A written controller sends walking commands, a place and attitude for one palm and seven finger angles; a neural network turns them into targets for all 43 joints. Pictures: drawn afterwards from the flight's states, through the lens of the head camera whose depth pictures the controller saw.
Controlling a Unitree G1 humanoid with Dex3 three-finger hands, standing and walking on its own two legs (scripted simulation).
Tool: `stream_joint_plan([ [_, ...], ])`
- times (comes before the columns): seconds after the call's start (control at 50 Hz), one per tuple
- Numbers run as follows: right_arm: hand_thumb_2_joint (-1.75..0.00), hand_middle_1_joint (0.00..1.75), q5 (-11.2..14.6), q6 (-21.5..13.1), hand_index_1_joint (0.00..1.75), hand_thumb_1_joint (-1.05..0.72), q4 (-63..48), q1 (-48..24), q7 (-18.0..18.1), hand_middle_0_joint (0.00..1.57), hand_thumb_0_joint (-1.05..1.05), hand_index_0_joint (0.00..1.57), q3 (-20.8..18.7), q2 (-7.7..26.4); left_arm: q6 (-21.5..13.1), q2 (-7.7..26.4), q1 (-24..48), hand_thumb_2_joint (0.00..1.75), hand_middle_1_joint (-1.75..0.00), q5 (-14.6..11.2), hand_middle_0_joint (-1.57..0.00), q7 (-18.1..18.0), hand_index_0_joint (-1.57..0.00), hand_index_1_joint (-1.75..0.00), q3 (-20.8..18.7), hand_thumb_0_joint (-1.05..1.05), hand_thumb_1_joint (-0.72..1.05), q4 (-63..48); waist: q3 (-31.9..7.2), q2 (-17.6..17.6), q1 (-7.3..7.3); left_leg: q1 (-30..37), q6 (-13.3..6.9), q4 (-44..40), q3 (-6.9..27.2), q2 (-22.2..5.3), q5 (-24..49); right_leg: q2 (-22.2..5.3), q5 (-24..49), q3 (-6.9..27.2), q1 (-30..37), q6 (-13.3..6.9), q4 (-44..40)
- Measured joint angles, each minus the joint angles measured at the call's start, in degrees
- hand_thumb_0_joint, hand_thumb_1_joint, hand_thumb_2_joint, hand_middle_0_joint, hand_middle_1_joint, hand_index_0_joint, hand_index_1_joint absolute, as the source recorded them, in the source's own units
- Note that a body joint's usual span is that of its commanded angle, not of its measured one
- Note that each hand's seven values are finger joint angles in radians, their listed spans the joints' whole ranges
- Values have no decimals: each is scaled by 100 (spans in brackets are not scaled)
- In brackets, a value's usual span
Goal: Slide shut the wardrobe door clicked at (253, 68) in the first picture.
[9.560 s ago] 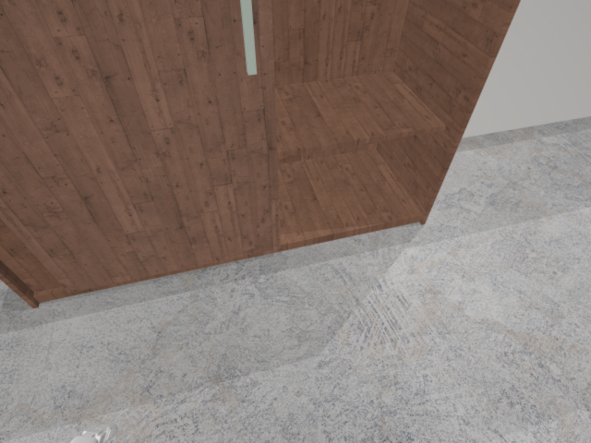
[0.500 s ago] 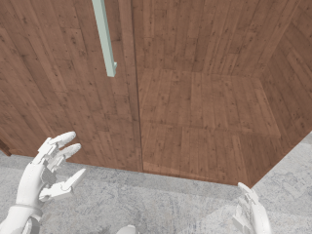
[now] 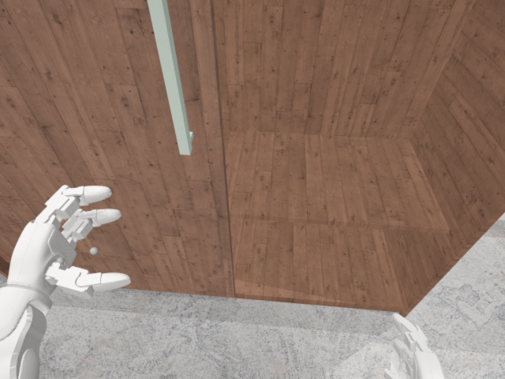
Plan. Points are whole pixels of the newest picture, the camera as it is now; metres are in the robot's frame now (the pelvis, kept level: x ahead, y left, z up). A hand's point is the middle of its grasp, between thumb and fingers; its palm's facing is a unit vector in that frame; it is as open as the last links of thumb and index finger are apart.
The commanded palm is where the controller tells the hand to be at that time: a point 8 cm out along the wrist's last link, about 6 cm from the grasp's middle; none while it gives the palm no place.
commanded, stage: raise the hand with hooked fingers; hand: left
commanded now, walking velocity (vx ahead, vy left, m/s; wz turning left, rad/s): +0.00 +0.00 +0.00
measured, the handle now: (176, 79) +0.54 +0.19 +0.22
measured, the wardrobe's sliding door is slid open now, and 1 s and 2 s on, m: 0.67 0.67 0.67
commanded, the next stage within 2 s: move the hooked fingers beside the handle in 1.00 s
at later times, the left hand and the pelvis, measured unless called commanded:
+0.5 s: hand (39, 184) +0.27 +0.28 +0.23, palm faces +0.09 -0.99 -0.14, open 13.9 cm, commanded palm +0.23 +0.32 +0.23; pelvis +0.00 +0.00 +0.01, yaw +1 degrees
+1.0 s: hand (59, 181) +0.27 +0.26 +0.23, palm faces +0.08 -0.99 -0.11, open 13.9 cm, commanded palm +0.24 +0.30 +0.23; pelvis +0.00 -0.03 +0.01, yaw +1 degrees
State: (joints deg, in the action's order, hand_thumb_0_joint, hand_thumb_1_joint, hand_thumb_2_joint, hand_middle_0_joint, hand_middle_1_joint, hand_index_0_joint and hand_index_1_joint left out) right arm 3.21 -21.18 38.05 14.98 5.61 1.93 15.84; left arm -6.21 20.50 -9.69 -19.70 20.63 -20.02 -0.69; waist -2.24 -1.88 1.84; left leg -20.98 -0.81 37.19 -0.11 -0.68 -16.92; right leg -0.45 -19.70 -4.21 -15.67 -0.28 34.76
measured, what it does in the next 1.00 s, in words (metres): stands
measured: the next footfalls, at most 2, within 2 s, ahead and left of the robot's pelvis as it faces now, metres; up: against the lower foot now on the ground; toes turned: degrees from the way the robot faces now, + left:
none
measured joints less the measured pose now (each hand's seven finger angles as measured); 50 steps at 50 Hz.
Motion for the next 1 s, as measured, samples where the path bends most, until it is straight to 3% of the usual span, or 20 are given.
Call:
stream_joint_plan([
  [0.3, -90, 30, 39, 298, 30, -91, -142, -413, -19, 21, 1, 21, 394, -242, 1160, 449, 1083, 32, -118, -17, -30, 303, -30, -118, -417, 0, -46, 75, 35, -110, 246, 642, -31, -655, 66, 94, 283, -60, 286, -77, 699, 36, -710],
  [0.48, -90, 30, 109, 528, 30, -90, -61, -364, 14, 21, 1, 21, 434, -150, 1594, 784, 1726, 31, -120, 23, -30, 510, -31, -120, -678, -1, -50, 402, 65, -174, 216, 804, 16, -900, 118, 78, 423, -31, 391, -127, 858, -14, -922],
  [0.6, -90, 30, 171, 602, 30, -91, -52, -282, -19, 21, 1, 21, 366, -31, 1754, 1006, 1989, 30, -120, -76, -30, 669, -31, -120, -862, -1, -50, 682, -6, -203, 141, 832, 60, -1002, 118, 42, 475, 6, 417, -122, 853, -58, -971],
  [0.7, -90, 30, 212, 644, 30, -91, -101, -246, -61, 21, 1, 21, 268, 72, 1871, 945, 1824, 30, -120, -75, -30, 686, -30, -120, -847, -1, -50, 684, -28, -231, 92, 806, 93, -999, 97, 4, 472, 40, 399, -97, 793, -90, -923],
  [0.84, -90, 30, 191, 590, 30, -91, -78, -236, -8, 20, 1, 20, 209, 69, 1683, 744, 1667, 30, -120, -61, -30, 568, -31, -120, -869, -1, -50, 517, -1, -185, 94, 854, 144, -970, 103, -50, 438, 94, 354, -96, 826, -143, -873],
  [1.0, -90, 30, 201, 549, 30, -91, -83, -294, 25, 20, 1, 20, 248, 22, 1689, 803, 1779, 30, -120, -61, -30, 587, -31, -120, -870, -1, -50, 683, -6, -227, 115, 847, 173, -926, 131, -76, 412, 122, 320, -119, 824, -172, -829],
])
